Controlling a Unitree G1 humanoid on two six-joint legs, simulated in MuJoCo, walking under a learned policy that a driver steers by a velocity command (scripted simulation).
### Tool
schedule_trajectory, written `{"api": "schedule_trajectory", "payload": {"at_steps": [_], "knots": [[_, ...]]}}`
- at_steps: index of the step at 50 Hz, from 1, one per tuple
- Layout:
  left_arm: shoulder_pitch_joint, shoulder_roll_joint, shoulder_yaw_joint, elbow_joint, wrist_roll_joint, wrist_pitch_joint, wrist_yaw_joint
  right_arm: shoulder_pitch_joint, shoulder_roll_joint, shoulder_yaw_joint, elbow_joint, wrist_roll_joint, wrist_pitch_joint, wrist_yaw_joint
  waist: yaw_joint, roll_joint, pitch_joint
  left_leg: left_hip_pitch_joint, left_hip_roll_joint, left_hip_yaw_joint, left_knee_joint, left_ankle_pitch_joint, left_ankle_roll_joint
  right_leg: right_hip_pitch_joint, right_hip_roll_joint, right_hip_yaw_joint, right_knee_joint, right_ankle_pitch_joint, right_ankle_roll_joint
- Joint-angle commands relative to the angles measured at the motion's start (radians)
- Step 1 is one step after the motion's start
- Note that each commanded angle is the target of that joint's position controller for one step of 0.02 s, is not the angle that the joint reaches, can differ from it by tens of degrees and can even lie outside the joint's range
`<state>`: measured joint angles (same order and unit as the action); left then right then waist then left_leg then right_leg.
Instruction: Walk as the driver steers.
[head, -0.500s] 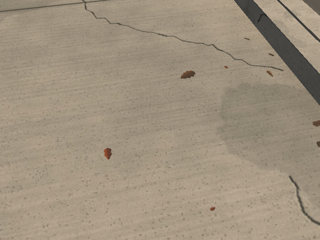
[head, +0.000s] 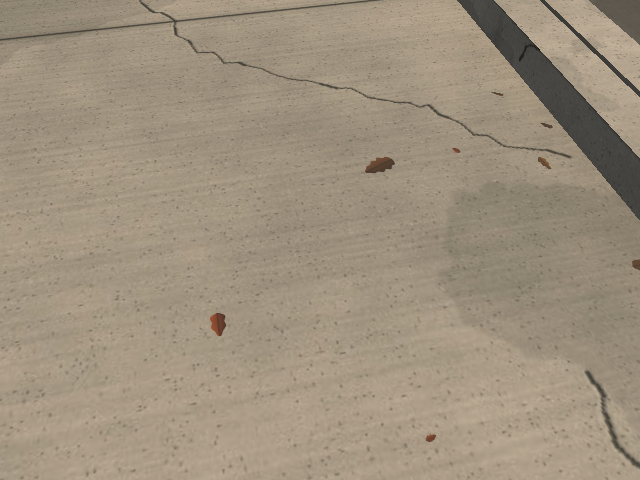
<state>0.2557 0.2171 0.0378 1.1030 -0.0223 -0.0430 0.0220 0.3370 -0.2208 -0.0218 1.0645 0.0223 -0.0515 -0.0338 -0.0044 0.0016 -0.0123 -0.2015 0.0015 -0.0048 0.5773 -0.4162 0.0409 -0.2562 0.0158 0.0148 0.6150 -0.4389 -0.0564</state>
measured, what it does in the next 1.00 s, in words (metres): walks ahead: left foot, then right foot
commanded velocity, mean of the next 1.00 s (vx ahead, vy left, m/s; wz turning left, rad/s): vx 0.28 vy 0.00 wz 0.00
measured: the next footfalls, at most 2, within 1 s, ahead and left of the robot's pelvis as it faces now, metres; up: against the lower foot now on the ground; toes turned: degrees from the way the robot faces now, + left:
left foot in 0.52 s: +0.43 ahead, +0.11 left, +0.00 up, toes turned +2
right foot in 0.92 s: +0.50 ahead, -0.12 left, +0.00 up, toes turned -3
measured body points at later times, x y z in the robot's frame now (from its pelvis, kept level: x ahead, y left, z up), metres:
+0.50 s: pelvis +0.21 +0.01 -0.01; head +0.25 +0.01 +0.44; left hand +0.09 +0.25 -0.15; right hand +0.46 -0.20 -0.09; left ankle +0.39 +0.11 -0.72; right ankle +0.00 -0.11 -0.73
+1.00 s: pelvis +0.37 +0.03 +0.01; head +0.37 +0.01 +0.46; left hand +0.46 +0.29 -0.12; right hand +0.45 -0.22 -0.14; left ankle +0.39 +0.11 -0.73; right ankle +0.41 -0.11 -0.73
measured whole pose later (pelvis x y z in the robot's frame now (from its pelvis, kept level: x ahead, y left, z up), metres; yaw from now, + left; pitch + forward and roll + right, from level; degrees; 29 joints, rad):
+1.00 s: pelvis +0.37 +0.03 +0.01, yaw +0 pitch +0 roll +2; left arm 0.17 0.22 0.05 0.99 0.01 -0.01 0.05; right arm 0.18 -0.23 -0.01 0.99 -0.01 -0.05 -0.01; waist -0.01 0.00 0.00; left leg -0.24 -0.06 0.08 0.43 -0.20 0.06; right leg -0.31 -0.06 0.04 0.51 -0.21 0.04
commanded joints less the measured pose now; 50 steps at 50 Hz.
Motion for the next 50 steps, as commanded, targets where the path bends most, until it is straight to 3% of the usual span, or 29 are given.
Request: {"api": "schedule_trajectory", "payload": {"at_steps": [1, 3, 5, 6, 7, 8, 9, 11, 13, 17, 19, 22, 24, 25, 26, 27, 28, 29, 30, 31, 32, 34, 37, 41, 44, 46, 47, 48, 50], "knots": [[-0.106, 0.037, 0.002, -0.085, -0.007, -0.055, -0.019, 0.104, -0.18, -0.042, -0.013, 0.01, -0.029, 0.009, -0.03, 0.171, 0.149, 0.031, 0.274, -0.431, -0.356, -0.341, 0.194, -0.242, 0.004, -0.046, 0.066, 0.006, -0.023], [-0.085, 0.038, 0.0, -0.086, -0.01, -0.069, -0.027, 0.06, -0.187, -0.044, -0.038, 0.009, -0.031, 0.013, 0.006, 0.177, 0.169, -0.018, 0.3, -0.446, -0.35, -0.222, 0.199, -0.18, -0.01, -0.044, 0.015, 0.008, -0.05], [0.102, 0.072, 0.017, -0.013, -0.014, -0.073, -0.028, -0.062, -0.166, -0.04, -0.092, 0.012, -0.029, 0.019, 0.102, 0.121, 0.132, -0.168, 0.193, -0.261, -0.224, 0.01, 0.119, 0.129, -0.009, -0.018, -0.16, 0.098, -0.064], [0.26, 0.154, 0.045, 0.037, -0.013, -0.075, -0.025, -0.161, -0.135, -0.031, -0.143, 0.013, -0.041, 0.02, 0.17, -0.046, 0.104, -0.33, 0.063, -0.07, 0.057, 0.234, 0.042, 0.313, -0.11, 0.193, -0.259, 0.097, -0.115], [0.401, 0.276, 0.078, 0.065, -0.011, -0.073, -0.031, -0.155, -0.095, -0.022, -0.179, 0.003, -0.067, 0.021, 0.19, -0.309, 0.03, -0.557, -0.048, 0.054, 0.421, 0.126, -0.024, 0.551, -0.313, 0.543, -0.36, 0.245, -0.218], [0.348, 0.174, 0.044, 0.043, 0.012, -0.078, -0.034, -0.146, -0.117, -0.028, -0.174, 0.008, -0.08, 0.026, 0.145, -0.196, 0.034, -0.674, -0.031, -0.047, 0.606, -0.105, -0.013, 0.568, -0.377, 0.614, -0.355, 0.379, -0.238], [0.298, 0.117, 0.027, 0.023, 0.021, -0.082, -0.034, -0.128, -0.107, -0.028, -0.165, 0.027, -0.085, 0.037, 0.109, -0.12, 0.066, -0.729, 0.009, -0.09, 0.701, -0.068, 0.014, 0.553, -0.36, 0.515, -0.335, 0.449, -0.219], [0.244, 0.093, 0.01, 0.002, 0.016, -0.075, -0.04, -0.166, -0.1, -0.032, -0.178, 0.024, -0.087, 0.048, 0.073, -0.044, 0.1, -0.802, 0.075, -0.053, 0.687, 0.06, 0.036, 0.527, -0.313, 0.338, -0.359, 0.551, -0.172], [0.243, 0.058, -0.007, -0.002, 0.018, -0.057, -0.033, -0.194, -0.078, -0.034, -0.197, 0.011, -0.076, 0.059, 0.053, -0.066, 0.101, -0.734, 0.109, -0.009, 0.615, 0.128, 0.023, 0.437, -0.259, 0.224, -0.406, 0.595, -0.133], [0.167, 0.117, -0.008, -0.051, 0.025, -0.046, 0.0, -0.355, -0.022, -0.004, -0.275, -0.003, -0.059, 0.069, 0.048, -0.07, 0.16, -0.474, 0.071, 0.069, 0.224, 0.361, -0.033, 0.127, -0.167, 0.066, -0.52, 0.538, -0.119], [0.216, 0.162, 0.005, -0.043, 0.016, -0.054, 0.007, -0.417, -0.042, -0.004, -0.305, 0.002, -0.052, 0.067, 0.058, -0.099, 0.163, -0.368, 0.04, 0.082, 0.094, 0.425, -0.03, 0.11, -0.191, 0.066, -0.569, 0.519, -0.122], [0.237, 0.167, 0.016, -0.031, -0.002, -0.056, 0.006, -0.442, -0.096, -0.018, -0.33, 0.01, -0.051, 0.072, 0.032, -0.097, 0.163, -0.352, 0.028, 0.05, -0.031, 0.449, 0.015, 0.253, -0.241, 0.052, -0.522, 0.628, -0.101], [0.218, 0.184, 0.026, -0.037, 0.013, -0.041, 0.006, -0.343, -0.142, -0.044, -0.31, 0.005, -0.053, 0.072, -0.034, -0.126, 0.067, -0.222, -0.018, 0.063, -0.031, 0.411, 0.05, 0.346, -0.25, 0.03, -0.356, 0.982, -0.067], [0.203, 0.179, 0.026, -0.043, 0.025, -0.025, 0.006, -0.192, -0.173, -0.065, -0.263, 0.002, -0.052, 0.069, -0.109, -0.135, -0.027, -0.056, -0.053, 0.083, -0.026, 0.413, 0.074, 0.342, -0.218, 0.004, -0.171, 1.135, -0.039], [0.196, 0.165, 0.02, -0.057, 0.03, -0.019, 0.003, -0.055, -0.204, -0.079, -0.222, -0.004, -0.049, 0.063, -0.167, -0.12, -0.112, 0.168, -0.008, 0.047, -0.032, 0.527, 0.1, 0.222, -0.172, -0.01, 0.043, 1.072, -0.001], [0.275, 0.085, -0.003, -0.076, 0.057, -0.024, -0.003, 0.067, -0.288, -0.093, -0.191, -0.035, -0.044, 0.056, -0.136, 0.099, -0.27, 0.519, 0.234, -0.232, 0.038, 0.773, 0.19, -0.075, -0.051, -0.035, 0.405, 0.556, 0.04], [0.403, -0.011, -0.029, -0.039, 0.023, -0.043, -0.013, 0.074, -0.267, -0.079, -0.181, -0.046, -0.039, 0.066, -0.08, 0.307, -0.471, 0.656, 0.446, -0.676, -0.156, 0.79, 0.36, -0.243, 0.109, 0.082, 0.752, -0.185, 0.075], [0.336, 0.095, -0.001, -0.042, 0.002, -0.061, -0.019, -0.013, -0.21, -0.064, -0.195, -0.029, -0.037, 0.071, -0.079, 0.17, -0.368, 0.48, 0.391, -0.61, -0.21, 0.727, 0.316, -0.264, 0.044, 0.178, 0.839, -0.16, 0.059], [0.214, 0.123, 0.007, -0.082, -0.014, -0.061, -0.017, -0.133, -0.162, -0.049, -0.214, -0.021, -0.038, 0.069, -0.048, 0.104, -0.187, 0.293, 0.353, -0.416, -0.221, 0.729, 0.27, -0.307, -0.011, 0.107, 0.813, -0.099, 0.054], [0.156, 0.118, 0.008, -0.095, -0.003, -0.054, -0.006, -0.203, -0.13, -0.035, -0.217, -0.022, -0.048, 0.075, -0.014, -0.001, -0.096, 0.125, 0.306, -0.295, -0.255, 0.798, 0.24, -0.278, -0.063, 0.071, 0.747, -0.036, 0.059], [0.146, 0.118, 0.019, -0.098, 0.007, -0.04, 0.007, -0.233, -0.108, -0.029, -0.214, -0.028, -0.057, 0.077, 0.013, 0.002, -0.07, 0.029, 0.266, -0.214, -0.279, 0.822, 0.218, -0.226, -0.098, 0.067, 0.674, 0.001, 0.057], [0.179, 0.08, 0.019, -0.096, 0.014, -0.013, 0.015, -0.238, -0.095, -0.023, -0.187, -0.051, -0.061, 0.081, 0.051, 0.043, -0.059, -0.102, 0.225, -0.133, -0.322, 0.854, 0.216, -0.108, -0.112, 0.061, 0.587, 0.041, 0.057], [0.148, 0.054, 0.015, -0.12, 0.024, 0.01, 0.029, -0.251, -0.113, -0.02, -0.162, -0.062, -0.063, 0.065, 0.08, 0.07, -0.06, -0.167, 0.2, -0.059, -0.342, 0.872, 0.229, -0.061, -0.12, 0.048, 0.351, 0.094, 0.078], [0.022, 0.088, 0.019, -0.152, 0.025, 0.036, 0.031, -0.22, -0.161, -0.031, -0.145, -0.047, -0.031, 0.037, 0.034, 0.075, -0.078, -0.158, 0.193, -0.078, -0.378, 0.461, 0.203, -0.007, -0.11, 0.031, 0.119, 0.225, 0.091], [-0.023, 0.099, 0.026, -0.157, 0.028, 0.042, 0.03, -0.212, -0.141, -0.023, -0.133, -0.033, -0.012, 0.027, 0.034, 0.067, -0.018, -0.18, 0.18, -0.118, -0.383, 0.12, 0.17, 0.036, -0.09, 0.015, -0.033, 0.259, 0.076], [-0.026, 0.105, 0.028, -0.151, 0.044, 0.037, 0.03, -0.17, -0.099, -0.008, -0.114, -0.026, -0.006, 0.026, 0.039, 0.029, 0.014, -0.191, 0.131, -0.114, -0.338, 0.019, 0.104, 0.104, -0.102, 0.029, -0.181, 0.334, 0.053], [-0.016, 0.133, 0.031, -0.153, 0.047, 0.033, 0.032, -0.136, -0.085, -0.003, -0.106, -0.033, -0.007, 0.028, 0.022, -0.012, 0.013, -0.199, 0.095, -0.094, -0.285, 0.018, 0.065, 0.138, -0.157, 0.082, -0.207, 0.428, 0.035], [-0.047, 0.207, 0.048, -0.141, 0.028, 0.033, 0.034, -0.048, -0.092, -0.01, -0.097, -0.033, -0.007, 0.028, -0.056, -0.131, 0.022, -0.203, 0.021, -0.032, -0.282, 0.043, 0.037, 0.114, -0.16, 0.094, -0.184, 0.375, 0.002], [-0.048, 0.108, 0.033, -0.121, 0.026, 0.026, 0.022, -0.111, -0.105, -0.012, -0.101, -0.034, 0.008, 0.017, -0.014, -0.107, 0.025, -0.075, 0.005, 0.015, -0.227, 0.122, 0.014, -0.001, -0.112, 0.067, -0.227, 0.211, 0.025]]}}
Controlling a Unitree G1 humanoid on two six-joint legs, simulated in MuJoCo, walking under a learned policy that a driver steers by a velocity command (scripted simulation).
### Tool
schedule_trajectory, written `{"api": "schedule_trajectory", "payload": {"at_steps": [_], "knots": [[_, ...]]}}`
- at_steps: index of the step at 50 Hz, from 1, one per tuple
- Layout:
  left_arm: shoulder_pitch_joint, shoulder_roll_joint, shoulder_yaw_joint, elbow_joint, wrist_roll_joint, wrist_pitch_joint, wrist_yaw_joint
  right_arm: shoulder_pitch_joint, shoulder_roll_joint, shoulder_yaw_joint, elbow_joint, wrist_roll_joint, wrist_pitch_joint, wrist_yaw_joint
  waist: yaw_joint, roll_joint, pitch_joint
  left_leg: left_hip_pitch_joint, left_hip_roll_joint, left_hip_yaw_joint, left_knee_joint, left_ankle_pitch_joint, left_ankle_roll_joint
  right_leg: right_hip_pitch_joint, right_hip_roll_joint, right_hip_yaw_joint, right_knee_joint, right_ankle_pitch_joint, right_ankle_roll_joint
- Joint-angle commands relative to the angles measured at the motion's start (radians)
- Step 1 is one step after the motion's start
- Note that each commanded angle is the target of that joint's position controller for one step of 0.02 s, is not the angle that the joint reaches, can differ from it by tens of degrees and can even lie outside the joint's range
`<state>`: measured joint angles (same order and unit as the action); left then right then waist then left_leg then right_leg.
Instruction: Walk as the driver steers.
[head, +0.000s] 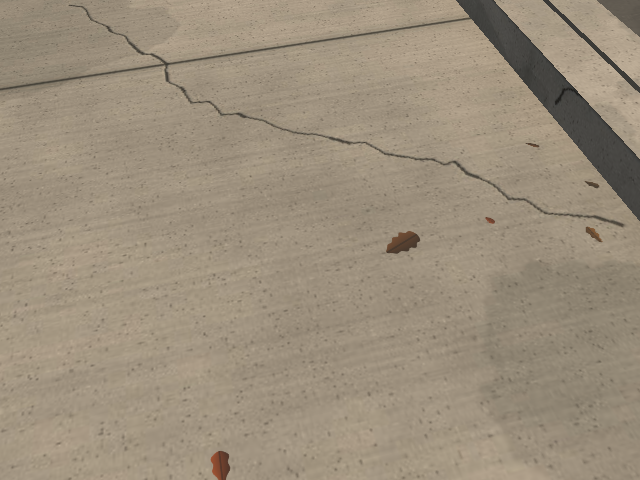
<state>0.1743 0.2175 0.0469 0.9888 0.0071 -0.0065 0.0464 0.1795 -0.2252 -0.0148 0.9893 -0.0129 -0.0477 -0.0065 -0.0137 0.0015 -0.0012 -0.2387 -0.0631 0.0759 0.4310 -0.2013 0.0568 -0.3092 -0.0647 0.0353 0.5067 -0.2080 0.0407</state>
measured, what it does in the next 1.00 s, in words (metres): walks ahead: left foot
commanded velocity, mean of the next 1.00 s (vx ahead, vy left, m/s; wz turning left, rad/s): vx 0.39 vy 0.00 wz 0.15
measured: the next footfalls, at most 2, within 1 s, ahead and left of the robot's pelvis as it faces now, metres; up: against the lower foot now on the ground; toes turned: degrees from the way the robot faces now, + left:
left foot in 0.76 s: +0.49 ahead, +0.08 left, +0.00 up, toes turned +7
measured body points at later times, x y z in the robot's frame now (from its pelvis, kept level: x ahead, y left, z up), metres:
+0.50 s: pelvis +0.16 -0.05 +0.01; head +0.18 -0.07 +0.46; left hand +0.14 +0.20 -0.13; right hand +0.28 -0.32 -0.12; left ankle +0.18 +0.09 -0.66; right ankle +0.09 -0.14 -0.74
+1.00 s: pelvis +0.43 +0.02 +0.01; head +0.46 +0.03 +0.45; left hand +0.53 +0.31 -0.11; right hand +0.54 -0.24 -0.13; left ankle +0.45 +0.07 -0.74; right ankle +0.53 -0.16 -0.66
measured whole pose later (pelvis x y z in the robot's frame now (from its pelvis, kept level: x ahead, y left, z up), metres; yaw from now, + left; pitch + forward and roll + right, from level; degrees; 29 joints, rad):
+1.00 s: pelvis +0.43 +0.02 +0.01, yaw +12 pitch +0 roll +1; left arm 0.12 0.27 0.07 0.85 0.01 -0.12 0.03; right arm 0.27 -0.24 -0.07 0.92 0.01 -0.08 0.02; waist -0.04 -0.03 0.04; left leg -0.21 -0.14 -0.04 0.34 -0.13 0.12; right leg -0.61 -0.12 0.08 1.03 -0.25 0.01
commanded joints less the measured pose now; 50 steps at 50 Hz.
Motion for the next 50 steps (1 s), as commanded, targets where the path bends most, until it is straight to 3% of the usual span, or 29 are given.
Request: {"api": "schedule_trajectory", "payload": {"at_steps": [1, 4, 7, 9, 10, 12, 14, 15, 16, 17, 18, 19, 20, 21, 23, 28, 32, 34, 36, 38, 39, 40, 41, 42, 43, 44, 45, 47, 50], "knots": [[0.03, 0.107, 0.024, -0.001, -0.001, -0.014, -0.004, 0.047, -0.097, -0.02, -0.02, 0.007, 0.012, -0.017, -0.004, -0.095, -0.004, -0.02, 0.068, -0.06, -0.062, -0.134, 0.007, 0.049, -0.014, 0.031, -0.117, -0.071, -0.064], [0.045, 0.116, 0.033, 0.005, -0.018, -0.031, -0.004, 0.052, -0.127, -0.035, -0.022, 0.023, 0.015, -0.019, -0.001, -0.054, 0.042, -0.077, 0.086, -0.093, -0.036, -0.393, 0.059, -0.005, 0.006, 0.023, -0.077, -0.328, -0.105], [0.031, 0.097, 0.029, -0.006, -0.029, -0.072, -0.012, 0.1, -0.127, -0.044, -0.015, 0.035, -0.018, -0.012, -0.017, 0.006, 0.086, -0.014, 0.165, -0.208, -0.062, -0.43, 0.117, -0.122, 0.01, 0.02, 0.001, -0.303, -0.134], [-0.012, 0.066, 0.021, -0.033, -0.026, -0.103, -0.028, 0.178, -0.179, -0.062, 0.006, 0.042, -0.034, -0.008, -0.034, 0.117, 0.073, 0.128, 0.302, -0.402, -0.13, -0.368, 0.188, -0.253, 0.04, -0.049, 0.161, -0.174, -0.123], [-0.033, 0.066, 0.019, -0.046, -0.023, -0.117, -0.038, 0.189, -0.191, -0.067, 0.008, 0.044, -0.04, -0.008, -0.031, 0.141, 0.074, 0.177, 0.366, -0.479, -0.129, -0.264, 0.219, -0.302, 0.033, -0.058, 0.203, -0.131, -0.123], [-0.054, 0.071, 0.019, -0.053, -0.027, -0.131, -0.056, 0.197, -0.172, -0.065, 0.004, 0.039, -0.046, -0.004, -0.024, 0.135, 0.054, 0.243, 0.397, -0.481, -0.093, -0.002, 0.224, -0.338, 0.026, -0.053, 0.223, -0.22, -0.131], [0.025, 0.066, 0.02, -0.017, -0.038, -0.131, -0.066, 0.125, -0.181, -0.067, -0.023, 0.049, -0.036, 0.001, 0.036, 0.12, 0.031, 0.154, 0.362, -0.379, -0.06, 0.102, 0.173, -0.153, 0.037, -0.079, 0.066, -0.162, -0.144], [0.146, 0.089, 0.035, 0.034, -0.039, -0.125, -0.063, 0.043, -0.19, -0.068, -0.052, 0.053, -0.031, 0.002, 0.103, 0.096, -0.002, -0.001, 0.288, -0.274, -0.002, 0.161, 0.118, 0.107, 0.059, -0.079, -0.041, -0.056, -0.155], [0.279, 0.177, 0.065, 0.071, -0.028, -0.117, -0.051, -0.026, -0.164, -0.059, -0.088, 0.05, -0.036, 0.003, 0.158, -0.034, -0.028, -0.188, 0.173, -0.126, 0.238, 0.255, 0.04, 0.324, -0.047, 0.114, -0.13, -0.03, -0.198], [0.419, 0.289, 0.097, 0.101, -0.03, -0.11, -0.049, -0.028, -0.103, -0.044, -0.121, 0.036, -0.056, 0.002, 0.183, -0.303, -0.078, -0.465, 0.02, 0.001, 0.593, 0.019, -0.039, 0.566, -0.26, 0.488, -0.232, 0.086, -0.316], [0.395, 0.179, 0.058, 0.089, -0.019, -0.111, -0.051, -0.034, -0.122, -0.05, -0.113, 0.031, -0.068, 0.003, 0.157, -0.218, -0.067, -0.601, 0.032, -0.107, 0.753, -0.311, -0.032, 0.602, -0.323, 0.562, -0.229, 0.255, -0.339], [0.34, 0.115, 0.038, 0.073, -0.01, -0.112, -0.05, -0.017, -0.123, -0.052, -0.104, 0.049, -0.075, 0.013, 0.119, -0.128, -0.02, -0.65, 0.076, -0.158, 0.825, -0.281, -0.007, 0.583, -0.298, 0.437, -0.194, 0.331, -0.311], [0.291, 0.103, 0.031, 0.052, -0.009, -0.11, -0.052, -0.012, -0.107, -0.049, -0.094, 0.058, -0.073, 0.019, 0.092, -0.089, -0.008, -0.651, 0.112, -0.144, 0.809, -0.211, 0.007, 0.548, -0.255, 0.327, -0.205, 0.341, -0.279], [0.255, 0.1, 0.025, 0.043, -0.017, -0.108, -0.056, -0.03, -0.105, -0.053, -0.095, 0.054, -0.071, 0.021, 0.076, -0.057, 0.04, -0.661, 0.142, -0.126, 0.742, -0.144, 0.01, 0.502, -0.231, 0.255, -0.236, 0.35, -0.253], [0.24, 0.079, 0.012, 0.039, -0.012, -0.098, -0.054, -0.045, -0.088, -0.057, -0.1, 0.043, -0.057, 0.026, 0.051, -0.082, 0.057, -0.575, 0.166, -0.092, 0.641, -0.051, -0.002, 0.407, -0.183, 0.163, -0.284, 0.376, -0.219], [0.219, 0.146, 0.023, 0.025, -0.004, -0.092, -0.028, -0.223, -0.032, -0.034, -0.16, 0.036, -0.039, 0.03, 0.061, -0.089, 0.117, -0.415, 0.122, -0.019, 0.269, 0.177, -0.04, 0.221, -0.116, 0.011, -0.39, 0.343, -0.209], [0.271, 0.148, 0.033, 0.052, -0.017, -0.101, -0.023, -0.305, -0.057, -0.033, -0.191, 0.045, -0.03, 0.046, 0.069, -0.096, 0.138, -0.369, 0.116, -0.029, 0.145, 0.261, 0.008, 0.292, -0.168, -0.05, -0.419, 0.313, -0.198], [0.252, 0.154, 0.04, 0.049, -0.016, -0.096, -0.022, -0.308, -0.079, -0.041, -0.202, 0.045, -0.033, 0.058, 0.045, -0.087, 0.116, -0.351, 0.1, -0.031, 0.125, 0.22, 0.049, 0.374, -0.193, -0.089, -0.36, 0.461, -0.179], [0.228, 0.18, 0.05, 0.035, -0.01, -0.084, -0.017, -0.235, -0.116, -0.062, -0.193, 0.042, -0.033, 0.065, -0.006, -0.115, 0.033, -0.233, 0.047, 0.005, 0.152, 0.141, 0.085, 0.438, -0.201, -0.124, -0.215, 0.79, -0.154], [0.206, 0.182, 0.047, 0.012, -0.001, -0.065, -0.012, 0.025, -0.182, -0.107, -0.12, 0.042, -0.02, 0.06, -0.133, -0.102, -0.108, 0.113, -0.012, 0.02, 0.135, 0.12, 0.129, 0.332, -0.147, -0.174, 0.161, 0.905, -0.108], [0.221, 0.157, 0.035, -0.017, 0.016, -0.07, -0.011, 0.172, -0.256, -0.131, -0.097, 0.037, -0.011, 0.046, -0.162, 0.053, -0.208, 0.398, 0.167, -0.274, 0.132, 0.076, 0.193, 0.062, -0.086, -0.186, 0.504, 0.535, -0.075], [0.33, 0.011, -0.011, -0.039, 0.006, -0.102, -0.038, 0.187, -0.286, -0.124, -0.098, 0.031, -0.016, 0.053, -0.052, 0.274, -0.336, 0.651, 0.392, -0.849, -0.062, -0.216, 0.375, -0.306, 0.12, -0.053, 0.827, -0.331, -0.033], [0.21, 0.108, 0.01, -0.053, -0.032, -0.141, -0.049, 0.173, -0.214, -0.107, -0.097, 0.032, -0.023, 0.05, -0.105, 0.17, -0.282, 0.614, 0.368, -0.885, -0.167, -0.286, 0.324, -0.415, 0.081, 0.089, 0.922, -0.323, -0.067], [0.118, 0.16, 0.023, -0.093, -0.055, -0.16, -0.05, 0.101, -0.185, -0.099, -0.113, 0.032, -0.035, 0.048, -0.089, 0.123, -0.145, 0.484, 0.342, -0.744, -0.184, -0.205, 0.282, -0.473, 0.038, 0.073, 0.902, -0.229, -0.088], [0.08, 0.17, 0.026, -0.101, -0.044, -0.169, -0.039, 0.02, -0.167, -0.091, -0.137, 0.029, -0.046, 0.05, -0.047, -0.006, -0.086, 0.322, 0.306, -0.632, -0.198, -0.076, 0.258, -0.417, -0.01, 0.071, 0.83, -0.141, -0.093], [0.072, 0.174, 0.038, -0.103, -0.023, -0.164, -0.027, -0.033, -0.148, -0.085, -0.154, 0.02, -0.051, 0.052, -0.007, -0.041, -0.05, 0.187, 0.269, -0.547, -0.209, 0.03, 0.244, -0.349, -0.038, 0.067, 0.754, -0.104, -0.085], [0.092, 0.17, 0.044, -0.112, -0.015, -0.151, -0.023, -0.055, -0.134, -0.078, -0.164, 0.011, -0.053, 0.049, 0.028, -0.019, -0.048, 0.109, 0.245, -0.503, -0.228, 0.08, 0.24, -0.285, -0.06, 0.077, 0.714, -0.091, -0.078], [0.09, 0.143, 0.045, -0.134, -0.005, -0.127, -0.016, -0.036, -0.138, -0.075, -0.164, 0.021, -0.05, 0.037, 0.049, 0.015, -0.02, 0.013, 0.223, -0.445, -0.257, 0.102, 0.244, -0.256, -0.074, 0.062, 0.612, -0.094, -0.05], [-0.037, 0.131, 0.044, -0.192, 0.01, -0.109, -0.006, 0.043, -0.183, -0.086, -0.158, 0.024, -0.048, 0.01, 0.013, 0.03, 0.03, -0.048, 0.193, -0.394, -0.283, 0.103, 0.234, -0.305, -0.056, 0.033, 0.413, 0.063, -0.003]]}}
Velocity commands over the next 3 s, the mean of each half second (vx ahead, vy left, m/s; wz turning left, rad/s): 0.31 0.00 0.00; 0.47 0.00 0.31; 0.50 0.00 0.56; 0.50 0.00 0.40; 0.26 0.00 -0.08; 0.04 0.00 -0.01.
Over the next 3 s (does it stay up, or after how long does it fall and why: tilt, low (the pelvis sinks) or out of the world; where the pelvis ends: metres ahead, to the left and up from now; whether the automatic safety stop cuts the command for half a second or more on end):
stays up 1.13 0.40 0.00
